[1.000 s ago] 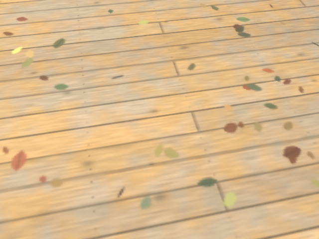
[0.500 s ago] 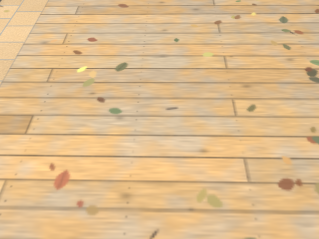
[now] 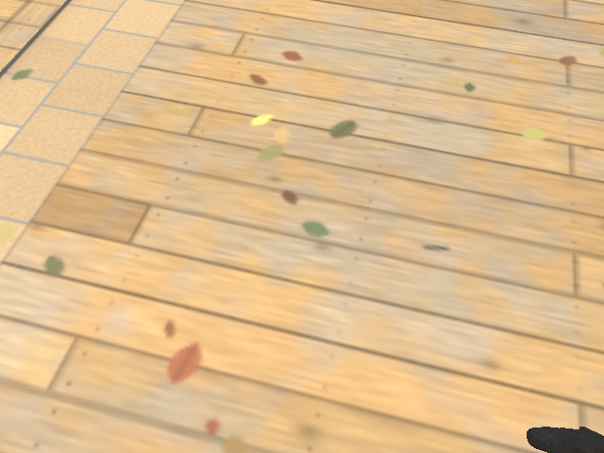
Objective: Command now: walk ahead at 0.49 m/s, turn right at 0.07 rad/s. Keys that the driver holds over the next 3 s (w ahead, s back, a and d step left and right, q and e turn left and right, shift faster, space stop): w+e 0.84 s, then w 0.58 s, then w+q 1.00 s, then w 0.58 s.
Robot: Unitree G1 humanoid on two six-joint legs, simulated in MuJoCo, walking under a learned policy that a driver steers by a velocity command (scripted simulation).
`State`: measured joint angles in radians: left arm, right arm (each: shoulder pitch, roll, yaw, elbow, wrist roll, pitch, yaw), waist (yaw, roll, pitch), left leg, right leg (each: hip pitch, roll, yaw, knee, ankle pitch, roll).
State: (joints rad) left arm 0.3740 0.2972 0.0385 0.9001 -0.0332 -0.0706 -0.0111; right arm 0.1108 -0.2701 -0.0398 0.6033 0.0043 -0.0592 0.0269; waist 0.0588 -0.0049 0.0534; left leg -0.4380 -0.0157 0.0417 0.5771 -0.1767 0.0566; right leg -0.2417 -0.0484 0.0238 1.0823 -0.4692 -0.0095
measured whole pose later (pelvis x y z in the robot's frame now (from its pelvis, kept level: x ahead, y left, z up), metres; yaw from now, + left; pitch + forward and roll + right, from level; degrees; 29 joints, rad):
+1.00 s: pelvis +0.58 -0.10 +0.00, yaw -30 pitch +2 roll +1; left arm 0.35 0.30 0.06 0.74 -0.03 -0.03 0.01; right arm 0.11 -0.28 -0.05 0.71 0.00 -0.12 0.03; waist 0.04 -0.03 0.01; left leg -0.43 -0.05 -0.01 0.55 -0.16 0.02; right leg -0.24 0.08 0.18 0.98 -0.50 -0.04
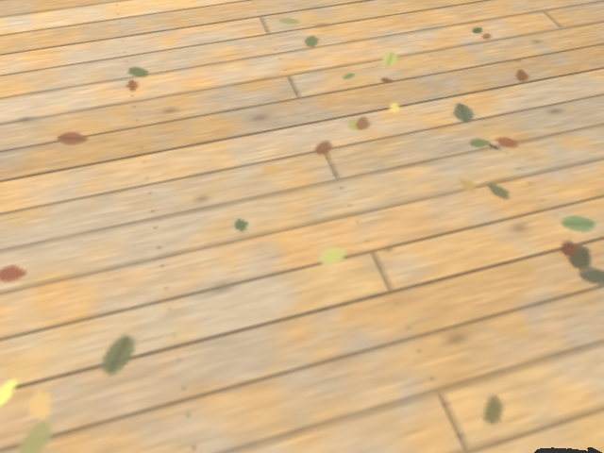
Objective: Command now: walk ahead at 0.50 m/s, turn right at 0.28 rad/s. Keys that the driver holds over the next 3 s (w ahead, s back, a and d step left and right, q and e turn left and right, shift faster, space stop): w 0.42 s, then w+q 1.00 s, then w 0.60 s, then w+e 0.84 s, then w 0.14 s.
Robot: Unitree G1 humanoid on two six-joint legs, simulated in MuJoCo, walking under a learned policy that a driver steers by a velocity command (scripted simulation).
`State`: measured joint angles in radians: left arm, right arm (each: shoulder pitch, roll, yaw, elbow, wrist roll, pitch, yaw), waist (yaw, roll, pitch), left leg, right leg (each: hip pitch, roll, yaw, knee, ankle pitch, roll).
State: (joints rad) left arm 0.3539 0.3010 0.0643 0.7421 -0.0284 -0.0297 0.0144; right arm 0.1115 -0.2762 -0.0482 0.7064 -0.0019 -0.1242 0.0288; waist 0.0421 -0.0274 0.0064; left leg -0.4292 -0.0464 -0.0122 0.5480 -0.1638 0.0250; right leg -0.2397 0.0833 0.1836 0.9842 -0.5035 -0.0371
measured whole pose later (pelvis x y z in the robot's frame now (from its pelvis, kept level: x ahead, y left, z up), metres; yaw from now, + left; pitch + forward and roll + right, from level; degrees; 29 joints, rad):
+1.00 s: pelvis +0.54 +0.00 -0.01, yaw +13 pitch +2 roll -1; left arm 0.33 0.29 0.07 0.86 0.00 -0.03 0.02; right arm 0.07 -0.27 -0.06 0.68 0.03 -0.04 0.06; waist 0.04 0.01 0.05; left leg -0.51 -0.02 0.06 0.62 -0.14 0.11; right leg 0.02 -0.07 -0.23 0.64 -0.48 0.03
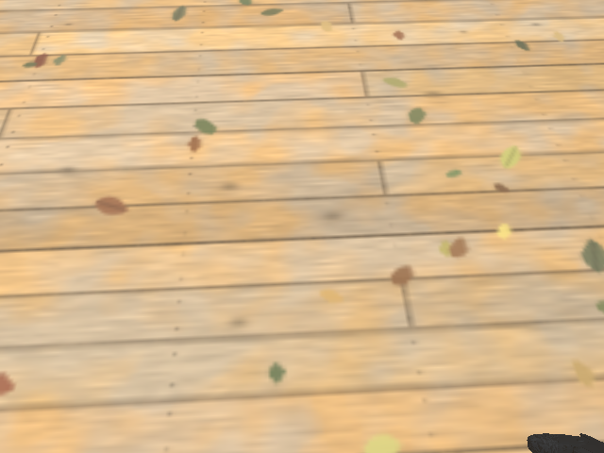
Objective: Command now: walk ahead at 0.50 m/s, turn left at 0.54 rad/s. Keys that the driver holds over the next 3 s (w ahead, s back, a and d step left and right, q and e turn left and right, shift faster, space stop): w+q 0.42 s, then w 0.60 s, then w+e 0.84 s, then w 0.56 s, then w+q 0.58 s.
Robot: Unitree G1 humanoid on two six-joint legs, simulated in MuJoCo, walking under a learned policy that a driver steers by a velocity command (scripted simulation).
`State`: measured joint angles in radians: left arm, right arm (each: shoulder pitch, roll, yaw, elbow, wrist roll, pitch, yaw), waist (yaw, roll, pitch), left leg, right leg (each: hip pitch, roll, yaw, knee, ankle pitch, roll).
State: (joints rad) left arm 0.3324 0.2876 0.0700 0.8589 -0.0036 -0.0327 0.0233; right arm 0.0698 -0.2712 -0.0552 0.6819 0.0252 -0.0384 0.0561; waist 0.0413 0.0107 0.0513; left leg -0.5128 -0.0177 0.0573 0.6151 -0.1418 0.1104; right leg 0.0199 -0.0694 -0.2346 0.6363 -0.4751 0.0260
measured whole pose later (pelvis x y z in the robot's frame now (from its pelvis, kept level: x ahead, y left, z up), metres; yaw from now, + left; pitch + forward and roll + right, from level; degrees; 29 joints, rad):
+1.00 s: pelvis +0.52 +0.10 +0.01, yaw +21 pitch +2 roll -1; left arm 0.37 0.31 0.04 0.88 -0.02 -0.07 -0.01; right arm 0.08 -0.27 -0.04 0.65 0.01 -0.07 0.03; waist 0.06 -0.01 0.02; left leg -0.44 -0.01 0.02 0.56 -0.16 0.05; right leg -0.21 -0.02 0.03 0.92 -0.48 -0.01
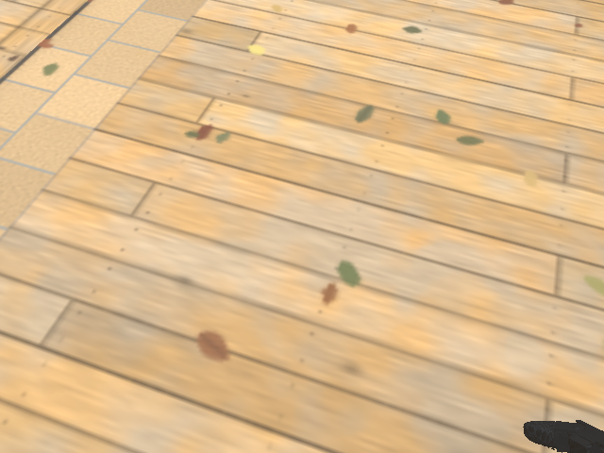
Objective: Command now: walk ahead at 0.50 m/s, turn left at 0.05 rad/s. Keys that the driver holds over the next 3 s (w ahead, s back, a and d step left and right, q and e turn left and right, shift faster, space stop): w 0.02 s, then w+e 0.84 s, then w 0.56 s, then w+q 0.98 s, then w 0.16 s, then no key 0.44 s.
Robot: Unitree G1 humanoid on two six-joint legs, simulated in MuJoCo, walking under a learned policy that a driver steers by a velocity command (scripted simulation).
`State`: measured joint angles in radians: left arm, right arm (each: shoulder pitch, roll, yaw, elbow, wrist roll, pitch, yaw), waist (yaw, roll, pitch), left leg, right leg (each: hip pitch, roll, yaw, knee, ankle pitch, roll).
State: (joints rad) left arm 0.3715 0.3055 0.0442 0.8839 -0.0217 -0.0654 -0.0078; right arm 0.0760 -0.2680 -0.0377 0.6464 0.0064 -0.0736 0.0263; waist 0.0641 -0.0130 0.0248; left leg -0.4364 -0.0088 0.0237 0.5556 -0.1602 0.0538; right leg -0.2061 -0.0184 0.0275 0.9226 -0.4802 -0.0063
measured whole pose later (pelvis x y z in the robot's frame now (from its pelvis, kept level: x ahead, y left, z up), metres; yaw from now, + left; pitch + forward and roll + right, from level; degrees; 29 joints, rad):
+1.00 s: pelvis +0.56 -0.10 +0.00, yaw -29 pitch +2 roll +1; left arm 0.37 0.30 0.07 0.75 -0.02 -0.03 0.02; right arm 0.08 -0.28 -0.05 0.70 -0.01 -0.13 0.03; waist 0.05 -0.03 0.00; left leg -0.45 -0.04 -0.02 0.54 -0.15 0.02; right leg -0.19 0.09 0.20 0.87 -0.52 -0.04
